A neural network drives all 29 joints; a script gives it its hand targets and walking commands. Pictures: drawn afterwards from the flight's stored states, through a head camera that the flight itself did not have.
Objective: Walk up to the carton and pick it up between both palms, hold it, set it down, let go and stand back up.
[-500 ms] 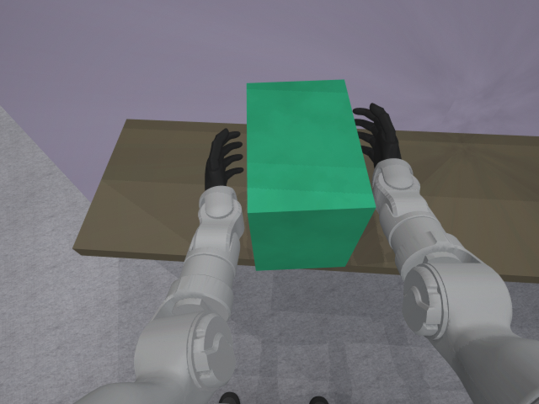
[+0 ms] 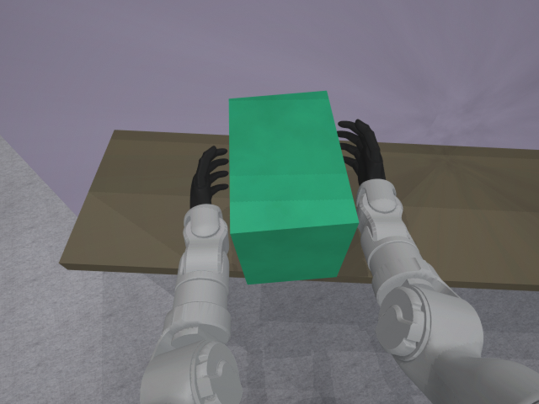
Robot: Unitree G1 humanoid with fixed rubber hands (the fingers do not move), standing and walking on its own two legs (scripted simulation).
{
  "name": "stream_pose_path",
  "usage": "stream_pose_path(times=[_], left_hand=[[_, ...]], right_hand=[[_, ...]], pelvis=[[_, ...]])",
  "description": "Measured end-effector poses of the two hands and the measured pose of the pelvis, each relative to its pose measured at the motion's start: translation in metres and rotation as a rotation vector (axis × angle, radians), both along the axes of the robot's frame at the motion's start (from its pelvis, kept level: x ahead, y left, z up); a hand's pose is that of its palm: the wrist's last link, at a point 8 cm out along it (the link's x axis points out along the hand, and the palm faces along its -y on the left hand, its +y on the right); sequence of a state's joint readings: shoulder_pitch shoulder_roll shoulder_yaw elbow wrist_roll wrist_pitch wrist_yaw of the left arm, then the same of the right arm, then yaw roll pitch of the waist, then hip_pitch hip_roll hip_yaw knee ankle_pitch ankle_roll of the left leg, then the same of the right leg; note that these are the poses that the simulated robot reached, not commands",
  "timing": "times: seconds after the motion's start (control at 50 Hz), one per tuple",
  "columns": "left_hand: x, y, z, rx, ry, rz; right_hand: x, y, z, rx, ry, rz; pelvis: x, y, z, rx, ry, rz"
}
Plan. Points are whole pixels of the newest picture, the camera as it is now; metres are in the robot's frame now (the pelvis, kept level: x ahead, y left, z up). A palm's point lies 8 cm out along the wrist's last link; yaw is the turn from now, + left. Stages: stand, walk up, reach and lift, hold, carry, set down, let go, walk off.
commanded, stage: reach and lift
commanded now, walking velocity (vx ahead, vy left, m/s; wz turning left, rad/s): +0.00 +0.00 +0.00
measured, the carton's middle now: (285, 192) +0.43 +0.01 +0.00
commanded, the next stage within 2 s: none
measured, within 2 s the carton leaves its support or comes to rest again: neither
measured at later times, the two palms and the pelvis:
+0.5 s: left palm (206, 200) +0.38 +0.14 +0.05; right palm (369, 175) +0.42 -0.11 +0.07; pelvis +0.00 +0.00 +0.00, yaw +0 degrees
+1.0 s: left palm (195, 214) +0.35 +0.15 +0.04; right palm (361, 178) +0.41 -0.10 +0.08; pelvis -0.01 +0.00 +0.00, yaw +2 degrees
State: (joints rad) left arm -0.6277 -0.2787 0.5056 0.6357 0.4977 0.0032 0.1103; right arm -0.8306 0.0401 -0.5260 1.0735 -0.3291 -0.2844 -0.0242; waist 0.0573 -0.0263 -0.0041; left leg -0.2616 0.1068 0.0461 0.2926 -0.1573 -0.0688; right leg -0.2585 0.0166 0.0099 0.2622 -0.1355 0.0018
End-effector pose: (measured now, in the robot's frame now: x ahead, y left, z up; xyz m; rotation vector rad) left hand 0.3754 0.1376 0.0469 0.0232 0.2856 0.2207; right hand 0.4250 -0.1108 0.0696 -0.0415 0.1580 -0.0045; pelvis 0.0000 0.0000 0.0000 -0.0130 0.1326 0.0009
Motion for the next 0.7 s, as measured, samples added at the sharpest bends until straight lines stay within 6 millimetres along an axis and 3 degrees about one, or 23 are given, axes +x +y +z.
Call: stream_pose_path(times=[0.7], left_hand=[[-0.0011, 0.0001, -0.0019, -0.028, -0.012, 0.01]], right_hand=[[-0.0027, 0.0006, 0.0, -0.012, -0.022, -0.002]], pelvis=[[-0.0004, 0.0004, -0.0001, 0.003, 0.018, -0.001]])
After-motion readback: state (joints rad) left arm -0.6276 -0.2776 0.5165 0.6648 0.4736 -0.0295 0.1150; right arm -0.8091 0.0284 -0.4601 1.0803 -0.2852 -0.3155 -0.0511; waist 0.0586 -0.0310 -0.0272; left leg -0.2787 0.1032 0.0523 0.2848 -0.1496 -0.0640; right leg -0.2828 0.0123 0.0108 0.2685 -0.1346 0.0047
